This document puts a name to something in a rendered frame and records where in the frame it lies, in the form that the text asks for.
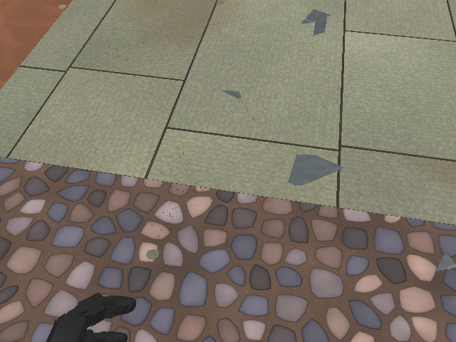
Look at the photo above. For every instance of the left robot hand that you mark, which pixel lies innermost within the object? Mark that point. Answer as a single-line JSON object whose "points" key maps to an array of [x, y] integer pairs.
{"points": [[72, 327]]}

